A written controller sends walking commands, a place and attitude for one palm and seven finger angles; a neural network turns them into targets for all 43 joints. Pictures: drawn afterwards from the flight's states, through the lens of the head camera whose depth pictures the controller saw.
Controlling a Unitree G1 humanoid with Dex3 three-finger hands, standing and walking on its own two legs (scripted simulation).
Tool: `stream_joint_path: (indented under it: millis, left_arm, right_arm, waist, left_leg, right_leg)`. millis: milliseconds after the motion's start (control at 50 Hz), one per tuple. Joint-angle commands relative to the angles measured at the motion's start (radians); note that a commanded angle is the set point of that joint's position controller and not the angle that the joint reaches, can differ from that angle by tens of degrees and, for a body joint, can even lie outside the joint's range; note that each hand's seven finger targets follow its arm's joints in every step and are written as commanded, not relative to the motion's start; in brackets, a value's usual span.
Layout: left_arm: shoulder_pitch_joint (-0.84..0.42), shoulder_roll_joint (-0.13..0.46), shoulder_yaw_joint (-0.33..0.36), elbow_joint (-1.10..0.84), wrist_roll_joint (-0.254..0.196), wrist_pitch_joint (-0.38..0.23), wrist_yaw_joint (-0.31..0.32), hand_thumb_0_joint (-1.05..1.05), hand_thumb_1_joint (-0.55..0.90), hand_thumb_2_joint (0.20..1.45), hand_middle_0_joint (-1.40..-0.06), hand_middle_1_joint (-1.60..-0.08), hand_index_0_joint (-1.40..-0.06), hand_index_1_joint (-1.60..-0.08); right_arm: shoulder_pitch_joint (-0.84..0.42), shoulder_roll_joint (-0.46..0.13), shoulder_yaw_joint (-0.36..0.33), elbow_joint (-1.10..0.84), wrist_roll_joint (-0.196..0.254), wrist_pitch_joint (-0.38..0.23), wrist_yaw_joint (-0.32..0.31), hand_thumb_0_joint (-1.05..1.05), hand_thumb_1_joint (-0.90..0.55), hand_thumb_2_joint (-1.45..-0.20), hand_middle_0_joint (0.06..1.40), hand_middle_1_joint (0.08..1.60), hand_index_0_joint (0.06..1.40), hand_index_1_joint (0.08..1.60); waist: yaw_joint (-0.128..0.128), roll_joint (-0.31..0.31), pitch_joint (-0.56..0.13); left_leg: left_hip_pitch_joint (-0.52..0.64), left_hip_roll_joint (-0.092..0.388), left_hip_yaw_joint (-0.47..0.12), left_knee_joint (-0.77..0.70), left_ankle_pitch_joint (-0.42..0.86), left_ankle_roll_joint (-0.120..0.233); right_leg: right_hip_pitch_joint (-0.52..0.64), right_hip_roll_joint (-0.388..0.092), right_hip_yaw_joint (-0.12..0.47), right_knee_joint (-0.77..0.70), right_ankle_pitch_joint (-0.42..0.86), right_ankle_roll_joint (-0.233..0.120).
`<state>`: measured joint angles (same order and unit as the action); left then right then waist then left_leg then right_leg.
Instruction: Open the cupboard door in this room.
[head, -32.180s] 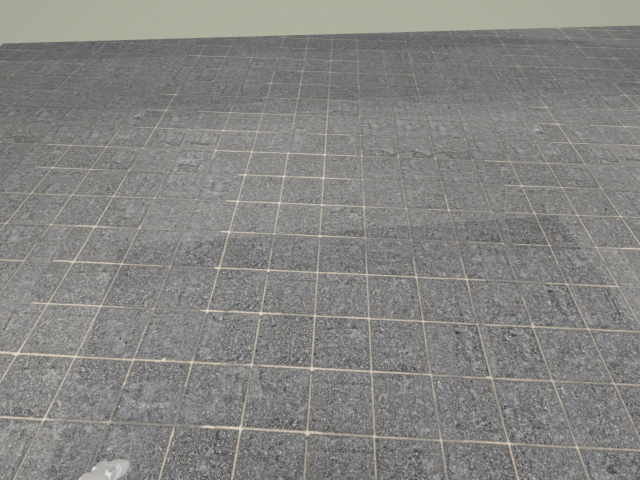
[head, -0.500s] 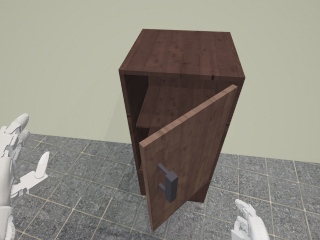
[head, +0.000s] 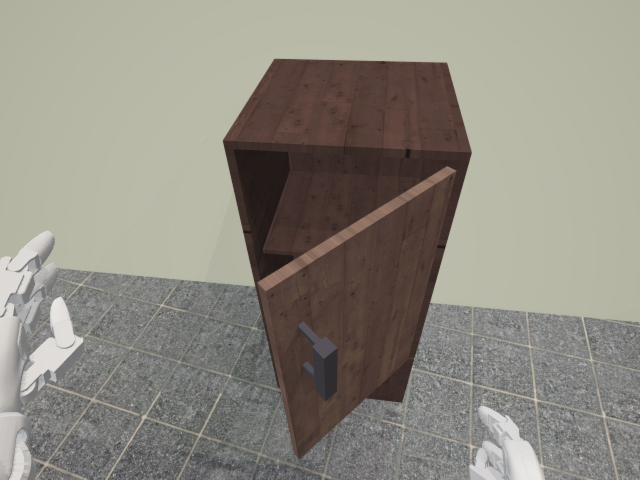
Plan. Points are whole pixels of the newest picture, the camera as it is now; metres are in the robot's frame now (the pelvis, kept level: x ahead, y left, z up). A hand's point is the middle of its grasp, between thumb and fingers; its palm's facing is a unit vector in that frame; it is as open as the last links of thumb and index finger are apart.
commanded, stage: step back with the hand held close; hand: left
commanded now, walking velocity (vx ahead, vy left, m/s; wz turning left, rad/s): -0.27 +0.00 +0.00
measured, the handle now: (316, 360) +0.30 +0.05 -0.04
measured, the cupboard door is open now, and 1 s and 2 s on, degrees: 48 48 48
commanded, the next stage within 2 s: stop stepping back and stand still in 1.14 s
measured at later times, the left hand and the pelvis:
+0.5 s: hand (46, 367) +0.16 +0.27 +0.16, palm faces +0.36 -0.80 -0.49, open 7.4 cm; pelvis -0.05 +0.02 +0.00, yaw -2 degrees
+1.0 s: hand out of the picture +0.06 +0.30 +0.16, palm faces +0.46 -0.78 -0.43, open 7.4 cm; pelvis -0.14 +0.04 -0.02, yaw +2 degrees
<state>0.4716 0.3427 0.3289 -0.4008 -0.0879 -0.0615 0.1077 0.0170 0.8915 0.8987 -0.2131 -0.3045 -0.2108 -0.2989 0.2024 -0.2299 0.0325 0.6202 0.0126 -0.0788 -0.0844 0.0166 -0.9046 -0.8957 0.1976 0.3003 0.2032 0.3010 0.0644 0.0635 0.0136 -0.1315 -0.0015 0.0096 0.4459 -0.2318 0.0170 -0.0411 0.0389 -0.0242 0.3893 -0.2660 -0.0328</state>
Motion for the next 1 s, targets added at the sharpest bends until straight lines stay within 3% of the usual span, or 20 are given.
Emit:
stream_joint_path:
  millis: [0,40,80,120,160,220,320,400,480,580,680,720,760,800,840,880,900,940,960,980]
  left_arm:
    - [-0.329,0.381,0.284,-0.272,0.025,-0.124,0.036,0.000,0.900,0.900,-0.200,-0.300,-0.200,-0.300]
    - [-0.068,0.223,0.169,-0.135,0.020,-0.122,0.013,0.000,0.900,0.900,-0.200,-0.300,-0.200,-0.300]
    - [-0.006,0.191,0.135,-0.145,0.022,-0.121,0.006,0.000,0.900,0.900,-0.200,-0.300,-0.200,-0.300]
    - [0.012,0.209,0.145,-0.190,0.026,-0.123,0.013,0.000,0.900,0.900,-0.200,-0.300,-0.200,-0.300]
    - [0.025,0.228,0.160,-0.224,0.026,-0.122,0.020,0.000,0.900,0.900,-0.200,-0.300,-0.200,-0.300]
    - [0.044,0.269,0.206,-0.243,0.022,-0.121,0.034,0.000,0.900,0.900,-0.200,-0.300,-0.200,-0.300]
    - [0.069,0.278,0.216,-0.288,0.021,-0.127,0.046,0.000,0.900,0.900,-0.200,-0.300,-0.200,-0.300]
    - [0.088,0.275,0.219,-0.293,0.025,-0.136,0.053,0.000,0.900,0.900,-0.200,-0.300,-0.200,-0.300]
    - [0.087,0.258,0.211,-0.300,0.035,-0.158,0.057,0.000,0.900,0.900,-0.200,-0.300,-0.200,-0.300]
    - [0.065,0.249,0.237,-0.314,0.062,-0.191,0.062,0.000,0.900,0.900,-0.200,-0.300,-0.200,-0.300]
    - [0.030,0.241,0.249,-0.320,0.078,-0.208,0.054,0.000,0.900,0.900,-0.200,-0.300,-0.200,-0.300]
    - [0.048,0.237,0.243,-0.322,0.063,-0.214,0.051,0.000,0.900,0.900,-0.200,-0.300,-0.200,-0.300]
    - [0.038,0.231,0.215,-0.350,0.049,-0.214,0.052,0.000,0.900,0.900,-0.200,-0.300,-0.200,-0.300]
    - [0.034,0.262,0.229,-0.352,0.042,-0.213,0.068,0.000,0.900,0.900,-0.200,-0.300,-0.200,-0.300]
    - [0.011,0.246,0.195,-0.336,0.048,-0.205,0.081,0.000,0.900,0.900,-0.200,-0.300,-0.200,-0.300]
    - [-0.018,0.265,0.205,-0.333,0.052,-0.202,0.082,0.000,0.900,0.900,-0.200,-0.300,-0.200,-0.300]
    - [-0.036,0.273,0.203,-0.347,0.056,-0.204,0.083,0.000,0.900,0.900,-0.200,-0.300,-0.200,-0.300]
    - [-0.023,0.293,0.245,-0.374,0.058,-0.217,0.080,0.000,0.900,0.900,-0.200,-0.300,-0.200,-0.300]
    - [0.004,0.294,0.266,-0.366,0.058,-0.231,0.068,0.000,0.900,0.900,-0.200,-0.300,-0.200,-0.300]
    - [0.009,0.279,0.279,-0.373,0.060,-0.232,0.062,0.000,0.900,0.900,-0.200,-0.300,-0.200,-0.300]
  right_arm:
    - [-0.126,-0.105,-0.038,-0.198,0.006,-0.040,-0.008,0.000,-0.900,-0.900,0.200,0.300,0.200,0.300]
    - [-0.135,-0.114,-0.057,-0.171,-0.007,-0.016,-0.002,0.000,-0.900,-0.900,0.200,0.300,0.200,0.300]
    - [-0.135,-0.119,-0.065,-0.182,-0.007,0.007,0.005,0.000,-0.900,-0.900,0.200,0.300,0.200,0.300]
    - [-0.133,-0.124,-0.072,-0.191,-0.006,0.021,0.003,0.000,-0.900,-0.900,0.200,0.300,0.200,0.300]
    - [-0.132,-0.122,-0.075,-0.203,-0.003,0.035,0.000,0.000,-0.900,-0.900,0.200,0.300,0.200,0.300]
    - [-0.139,-0.113,-0.080,-0.215,0.002,0.053,-0.009,0.000,-0.900,-0.900,0.200,0.300,0.200,0.300]
    - [-0.137,-0.115,-0.084,-0.235,0.004,0.063,-0.014,0.000,-0.900,-0.900,0.200,0.300,0.200,0.300]
    - [-0.130,-0.125,-0.089,-0.234,0.002,0.057,-0.012,0.000,-0.900,-0.900,0.200,0.300,0.200,0.300]
    - [-0.118,-0.131,-0.089,-0.240,0.003,0.040,-0.009,0.000,-0.900,-0.900,0.200,0.300,0.200,0.300]
    - [-0.111,-0.142,-0.089,-0.244,-0.007,0.002,-0.012,0.000,-0.900,-0.900,0.200,0.300,0.200,0.300]
    - [-0.097,-0.135,-0.095,-0.231,-0.015,-0.032,-0.008,0.000,-0.900,-0.900,0.200,0.300,0.200,0.300]
    - [-0.095,-0.123,-0.093,-0.220,-0.016,-0.043,-0.004,0.000,-0.900,-0.900,0.200,0.300,0.200,0.300]
    - [-0.080,-0.117,-0.096,-0.206,-0.011,-0.048,0.005,0.000,-0.900,-0.900,0.200,0.300,0.200,0.300]
    - [-0.069,-0.113,-0.106,-0.170,-0.018,-0.041,0.010,0.000,-0.900,-0.900,0.200,0.300,0.200,0.300]
    - [-0.077,-0.089,-0.097,-0.156,-0.019,-0.028,0.016,0.000,-0.900,-0.900,0.200,0.300,0.200,0.300]
    - [-0.094,-0.080,-0.088,-0.156,-0.019,-0.019,0.010,0.000,-0.900,-0.900,0.200,0.300,0.200,0.300]
    - [-0.114,-0.091,-0.086,-0.148,-0.020,-0.015,0.001,0.000,-0.900,-0.900,0.200,0.300,0.200,0.300]
    - [-0.121,-0.120,-0.093,-0.171,-0.018,-0.024,-0.010,0.000,-0.900,-0.900,0.200,0.300,0.200,0.300]
    - [-0.115,-0.116,-0.096,-0.175,-0.013,-0.037,-0.005,0.000,-0.900,-0.900,0.200,0.300,0.200,0.300]
    - [-0.114,-0.120,-0.104,-0.184,-0.031,-0.050,-0.002,0.000,-0.900,-0.900,0.200,0.300,0.200,0.300]
  waist:
    - [-0.042,0.017,0.050]
    - [-0.046,-0.073,-0.016]
    - [-0.050,-0.078,-0.058]
    - [-0.051,-0.029,-0.121]
    - [-0.052,-0.046,-0.156]
    - [-0.051,-0.071,-0.177]
    - [-0.052,-0.012,-0.171]
    - [-0.056,0.005,-0.145]
    - [-0.066,0.010,-0.087]
    - [-0.059,0.097,-0.064]
    - [-0.058,0.100,-0.054]
    - [-0.064,0.052,-0.066]
    - [-0.074,-0.069,-0.100]
    - [-0.078,-0.163,-0.104]
    - [-0.087,-0.215,-0.103]
    - [-0.087,-0.195,-0.062]
    - [-0.094,-0.096,-0.030]
    - [-0.063,0.098,-0.086]
    - [-0.067,0.185,-0.148]
    - [-0.066,0.251,-0.143]
  left_leg:
    - [0.002,0.023,-0.037,-0.038,0.064,0.026]
    - [0.031,0.024,-0.038,0.017,0.122,0.031]
    - [0.037,0.033,-0.021,0.017,0.185,0.030]
    - [0.046,0.047,-0.019,0.001,0.267,0.026]
    - [0.048,0.055,-0.016,0.001,0.319,0.025]
    - [0.024,0.065,-0.024,0.001,0.367,0.023]
    - [-0.037,0.074,-0.036,-0.008,0.343,0.022]
    - [-0.121,0.082,-0.056,-0.034,0.203,0.027]
    - [-0.248,0.093,-0.092,-0.086,-0.073,0.039]
    - [-0.525,0.170,-0.203,-0.231,-0.402,0.088]
    - [-0.632,0.209,-0.254,-0.242,-0.506,0.114]
    - [-0.527,0.170,-0.211,-0.173,-0.421,0.089]
    - [-0.308,0.070,-0.098,0.001,-0.282,0.027]
    - [-0.130,0.005,-0.032,0.260,-0.150,-0.014]
    - [-0.130,-0.004,-0.030,0.369,-0.084,-0.025]
    - [-0.152,0.013,-0.045,0.230,-0.096,-0.020]
    - [-0.146,0.026,-0.057,0.087,-0.016,-0.011]
    - [-0.257,0.179,-0.205,-0.102,0.095,0.051]
    - [-0.382,0.269,-0.286,-0.247,-0.170,0.091]
    - [-0.507,0.338,-0.408,-0.356,-0.400,0.141]
  right_leg:
    - [-0.178,-0.083,0.107,-0.151,0.193,0.016]
    - [-0.192,-0.112,0.127,-0.145,0.287,0.020]
    - [-0.177,-0.112,0.108,-0.114,0.361,0.041]
    - [-0.138,-0.108,0.085,-0.068,0.414,0.040]
    - [-0.124,-0.102,0.076,-0.044,0.450,0.044]
    - [-0.104,-0.098,0.071,-0.010,0.477,0.040]
    - [-0.102,-0.087,0.082,0.021,0.430,0.036]
    - [-0.109,-0.078,0.091,0.021,0.311,0.035]
    - [-0.117,-0.062,0.108,0.018,0.124,0.029]
    - [0.049,-0.001,0.069,0.198,0.054,0.045]
    - [0.083,0.037,0.071,0.310,0.028,0.041]
    - [-0.006,0.014,0.112,0.216,0.018,0.022]
    - [-0.224,-0.063,0.217,0.034,-0.087,-0.017]
    - [-0.454,-0.200,0.362,-0.124,-0.169,-0.082]
    - [-0.456,-0.277,0.371,-0.113,0.040,-0.115]
    - [-0.416,-0.244,0.299,-0.051,0.172,-0.082]
    - [-0.417,-0.185,0.237,0.006,0.165,-0.043]
    - [-0.247,-0.003,0.102,0.187,0.116,0.044]
    - [-0.084,0.052,0.068,0.386,-0.047,0.052]
    - [-0.046,0.080,0.069,0.595,-0.145,0.056]
